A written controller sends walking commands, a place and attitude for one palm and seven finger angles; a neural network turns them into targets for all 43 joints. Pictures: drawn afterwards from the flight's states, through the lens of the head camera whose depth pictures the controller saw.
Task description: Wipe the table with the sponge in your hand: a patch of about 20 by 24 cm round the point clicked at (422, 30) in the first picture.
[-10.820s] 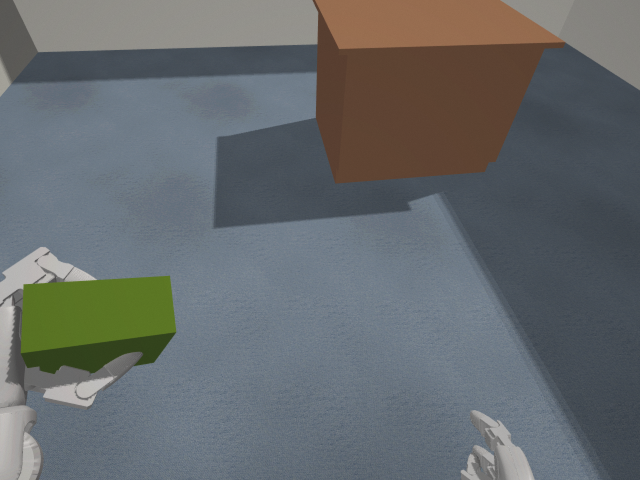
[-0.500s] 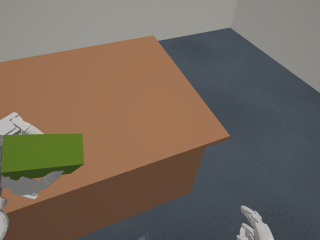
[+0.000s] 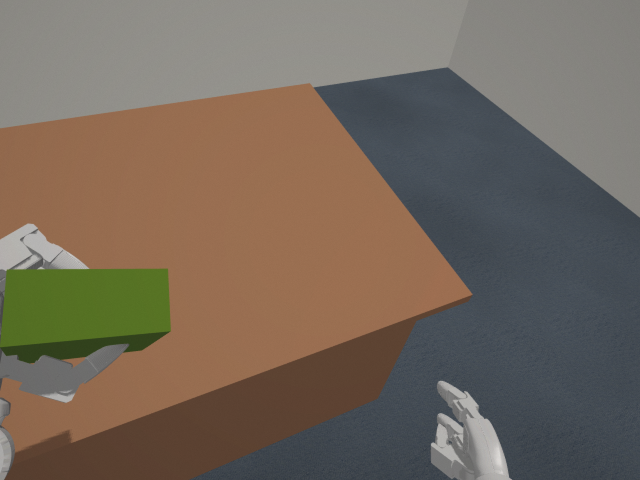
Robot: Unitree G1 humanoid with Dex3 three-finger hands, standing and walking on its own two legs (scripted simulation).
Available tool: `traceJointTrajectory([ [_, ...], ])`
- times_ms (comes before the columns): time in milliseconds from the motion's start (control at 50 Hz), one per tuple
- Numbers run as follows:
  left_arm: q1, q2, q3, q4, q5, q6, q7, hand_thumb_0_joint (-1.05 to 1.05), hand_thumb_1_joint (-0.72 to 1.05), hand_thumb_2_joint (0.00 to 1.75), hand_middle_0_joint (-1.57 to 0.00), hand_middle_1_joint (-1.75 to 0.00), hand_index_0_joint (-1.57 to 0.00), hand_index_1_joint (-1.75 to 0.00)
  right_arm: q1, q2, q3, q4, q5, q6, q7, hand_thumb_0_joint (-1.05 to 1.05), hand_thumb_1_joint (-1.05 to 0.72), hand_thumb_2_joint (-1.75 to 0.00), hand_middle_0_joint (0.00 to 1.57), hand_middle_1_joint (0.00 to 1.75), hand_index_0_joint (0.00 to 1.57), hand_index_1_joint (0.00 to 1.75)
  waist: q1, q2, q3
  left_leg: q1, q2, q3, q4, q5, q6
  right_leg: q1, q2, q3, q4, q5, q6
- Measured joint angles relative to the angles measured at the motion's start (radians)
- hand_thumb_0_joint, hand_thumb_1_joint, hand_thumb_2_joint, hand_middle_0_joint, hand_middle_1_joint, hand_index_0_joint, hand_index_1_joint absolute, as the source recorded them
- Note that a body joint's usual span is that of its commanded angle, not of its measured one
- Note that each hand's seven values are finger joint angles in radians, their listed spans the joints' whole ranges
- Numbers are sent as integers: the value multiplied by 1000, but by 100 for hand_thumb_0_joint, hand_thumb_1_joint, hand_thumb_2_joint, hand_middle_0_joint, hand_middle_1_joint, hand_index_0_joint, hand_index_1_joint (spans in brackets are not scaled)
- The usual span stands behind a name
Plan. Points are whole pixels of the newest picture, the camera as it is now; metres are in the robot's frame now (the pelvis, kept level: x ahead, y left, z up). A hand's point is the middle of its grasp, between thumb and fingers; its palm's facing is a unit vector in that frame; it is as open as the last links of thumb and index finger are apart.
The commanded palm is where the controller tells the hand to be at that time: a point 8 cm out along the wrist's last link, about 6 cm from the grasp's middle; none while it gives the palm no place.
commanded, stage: come to a stop and stand still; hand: left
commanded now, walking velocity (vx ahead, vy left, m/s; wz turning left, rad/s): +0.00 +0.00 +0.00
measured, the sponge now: (109, 316) +0.22 +0.22 +0.16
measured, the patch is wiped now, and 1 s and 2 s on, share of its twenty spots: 0.00 0.00 0.00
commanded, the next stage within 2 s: look again from close up in 1.04 s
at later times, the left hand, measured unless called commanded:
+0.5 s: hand (27, 314) +0.22 +0.29 +0.16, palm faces +0.36 -0.82 -0.44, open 9.3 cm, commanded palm +0.15 +0.31 +0.18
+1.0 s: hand (44, 286) +0.24 +0.28 +0.16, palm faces +0.38 -0.84 -0.39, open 9.3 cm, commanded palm +0.18 +0.31 +0.18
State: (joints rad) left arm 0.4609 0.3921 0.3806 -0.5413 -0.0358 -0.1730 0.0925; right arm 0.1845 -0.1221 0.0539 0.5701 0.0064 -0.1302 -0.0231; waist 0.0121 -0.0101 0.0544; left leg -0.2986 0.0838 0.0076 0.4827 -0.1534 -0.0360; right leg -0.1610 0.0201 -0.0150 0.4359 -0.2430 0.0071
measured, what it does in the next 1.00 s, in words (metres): stands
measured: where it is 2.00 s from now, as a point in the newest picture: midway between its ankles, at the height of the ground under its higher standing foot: outside the picture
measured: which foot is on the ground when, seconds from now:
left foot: down 0.00-1.00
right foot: down 0.00-1.00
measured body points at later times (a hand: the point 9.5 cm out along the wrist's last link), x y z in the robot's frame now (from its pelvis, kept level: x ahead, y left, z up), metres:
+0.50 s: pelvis -0.01 +0.03 +0.00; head +0.03 +0.06 +0.45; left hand +0.19 +0.33 +0.18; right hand +0.15 -0.20 -0.07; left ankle +0.06 +0.14 -0.74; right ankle +0.00 -0.12 -0.74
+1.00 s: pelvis +0.03 +0.03 +0.00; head +0.06 +0.06 +0.45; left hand +0.22 +0.33 +0.18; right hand +0.23 -0.18 -0.06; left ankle +0.06 +0.14 -0.74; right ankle +0.00 -0.12 -0.74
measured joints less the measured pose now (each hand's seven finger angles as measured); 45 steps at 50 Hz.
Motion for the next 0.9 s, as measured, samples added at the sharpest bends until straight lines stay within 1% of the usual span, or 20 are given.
traceJointTrajectory([
  [60,13,-11,-21,19,-5,14,1,-1,-44,104,-82,-138,-82,-138,8,-14,1,15,-2,8,-15,2,-90,-89,21,30,21,30,14,7,-11,4,4,-4,-16,10,-3,10,5,-4,-25,14,-3],
  [120,-8,-28,-35,51,-7,35,8,-1,-44,104,-82,-138,-82,-138,9,-38,-7,34,-1,15,-31,2,-90,-89,21,30,21,30,23,16,-15,10,5,-8,-24,16,-4,20,7,-8,-38,20,-5],
  [140,-66,-3,-28,75,28,36,-15,-1,-44,104,-82,-138,-82,-138,22,-45,-23,33,-11,4,-36,2,-90,-89,21,30,21,30,43,19,-10,-2,11,-10,-10,11,7,20,11,-15,-44,24,-4],
  [160,-145,35,-13,125,44,10,-33,-1,-44,104,-82,-138,-82,-138,29,-53,-34,43,-12,-10,-38,2,-90,-89,21,30,21,30,62,16,-7,-17,5,-20,4,15,20,9,12,-20,-39,26,-5],
  [180,-209,57,7,179,41,-15,-37,-1,-44,104,-82,-138,-82,-138,28,-62,-40,52,-10,-15,-34,2,-90,-89,21,30,21,30,77,12,-4,-23,4,-23,6,9,25,-4,14,-18,-30,27,-7],
  [200,-248,61,26,218,29,-26,-31,-1,-44,104,-82,-138,-82,-138,22,-73,-47,55,-4,-18,-24,2,-90,-89,21,30,21,30,82,11,5,-21,5,-18,3,10,13,-13,13,-10,-19,28,-7],
  [220,-263,50,40,233,16,-25,-21,-1,-44,104,-82,-138,-82,-138,15,-85,-55,51,1,-20,-14,2,-90,-89,21,30,21,30,76,12,15,-17,3,-10,0,16,4,-18,9,-2,-9,26,-4],
  [260,-238,17,40,210,0,-21,-6,-1,-44,104,-82,-138,-82,-138,8,-104,-70,35,5,-29,0,2,-90,-89,21,30,21,30,52,15,27,-12,-7,5,-1,20,8,-22,-3,11,5,22,6],
  [300,-163,-9,11,153,-6,-36,-3,-1,-44,104,-82,-138,-82,-138,10,-114,-79,21,8,-37,5,2,-90,-89,21,30,21,30,27,12,26,-10,-18,18,0,17,20,-25,-15,23,9,19,16],
  [340,-81,-19,-27,104,-5,-56,-11,-1,-44,104,-82,-138,-82,-138,19,-113,-83,11,9,-41,0,2,-91,-89,20,30,20,30,5,3,18,-9,-28,27,-2,11,31,-27,-25,31,9,15,23],
  [380,-29,-9,-50,78,-1,-77,-21,-1,-44,104,-82,-138,-82,-138,36,-105,-82,5,9,-45,-12,2,-91,-89,20,30,20,30,-5,-10,13,-10,-39,29,-7,9,38,-29,-34,34,8,8,25],
  [420,-13,17,-42,77,6,-93,-23,-1,-44,104,-82,-138,-82,-138,49,-92,-75,7,9,-49,-22,2,-91,-89,20,30,20,30,-7,-24,16,-11,-47,26,-16,12,44,-32,-38,37,12,-7,22],
  [480,-44,51,3,95,11,-106,-13,-1,-44,105,-82,-138,-82,-138,65,-71,-62,13,10,-59,-25,2,-91,-89,20,30,20,30,0,-40,29,-21,-62,13,-14,16,50,-36,-41,37,15,0,16],
  [520,-66,51,32,102,11,-107,-2,-1,-44,105,-82,-138,-82,-138,64,-61,-50,29,9,-68,-20,2,-91,-89,20,30,20,30,8,-39,37,-25,-65,5,-7,12,50,-32,-43,31,12,3,27],
  [560,-78,34,44,98,11,-105,8,-1,-44,105,-82,-138,-82,-138,61,-52,-39,44,5,-75,-11,2,-91,-89,20,30,20,30,18,-33,37,-27,-64,-1,-2,5,50,-23,-42,25,-2,2,36],
  [640,-77,-20,13,77,17,-96,15,-1,-44,105,-82,-138,-82,-138,39,-40,-25,64,-2,-83,3,2,-90,-89,20,30,20,30,32,-23,29,-23,-61,-2,-1,-6,50,-5,-40,24,-32,8,41],
  [700,-75,-42,-20,73,23,-86,9,-1,-44,105,-82,-138,-82,-138,12,-35,-20,63,-6,-78,4,2,-90,-89,21,30,21,30,35,-20,26,-16,-63,1,-3,-11,51,3,-42,27,-41,7,43],
  [760,-74,-36,-31,82,20,-74,3,-1,-44,105,-82,-138,-82,-138,-17,-32,-18,49,-7,-66,-1,2,-90,-89,21,30,21,30,28,-18,23,-11,-63,4,-7,-15,52,9,-42,29,-48,6,43],
  [840,-62,-14,-16,78,11,-57,1,-1,-44,105,-82,-138,-82,-138,-42,-36,-20,23,-5,-49,-7,2,-90,-89,21,30,21,30,19,-20,19,-7,-60,8,-10,-20,51,15,-40,33,-59,6,42],
  [900,-51,-6,-8,64,6,-50,2,-1,-44,105,-82,-138,-82,-138,-45,-46,-26,9,-2,-39,-10,2,-90,-89,21,30,21,30,18,-21,14,-4,-59,10,-11,-25,50,19,-40,35,-65,5,42],
])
